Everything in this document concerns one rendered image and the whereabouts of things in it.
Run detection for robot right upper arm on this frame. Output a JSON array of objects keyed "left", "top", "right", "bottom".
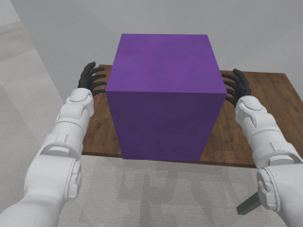
[{"left": 257, "top": 164, "right": 303, "bottom": 227}]

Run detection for table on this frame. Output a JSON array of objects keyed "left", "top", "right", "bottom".
[{"left": 81, "top": 64, "right": 303, "bottom": 215}]

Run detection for right robot hand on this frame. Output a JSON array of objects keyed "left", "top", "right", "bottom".
[{"left": 222, "top": 68, "right": 251, "bottom": 108}]

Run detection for left robot hand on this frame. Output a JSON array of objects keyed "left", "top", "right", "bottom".
[{"left": 78, "top": 61, "right": 107, "bottom": 97}]

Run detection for carton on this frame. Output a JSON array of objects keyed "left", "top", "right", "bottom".
[{"left": 105, "top": 33, "right": 227, "bottom": 162}]

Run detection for robot right forearm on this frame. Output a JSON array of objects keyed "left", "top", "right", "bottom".
[{"left": 235, "top": 96, "right": 303, "bottom": 170}]

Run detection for robot left upper arm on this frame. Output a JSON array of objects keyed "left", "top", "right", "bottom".
[{"left": 0, "top": 154, "right": 82, "bottom": 227}]

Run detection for robot left forearm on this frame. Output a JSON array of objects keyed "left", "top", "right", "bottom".
[{"left": 23, "top": 88, "right": 95, "bottom": 195}]

